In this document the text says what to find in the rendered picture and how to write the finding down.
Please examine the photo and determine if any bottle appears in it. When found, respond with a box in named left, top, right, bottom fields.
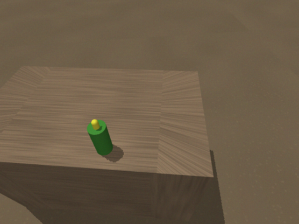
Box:
left=87, top=119, right=113, bottom=155

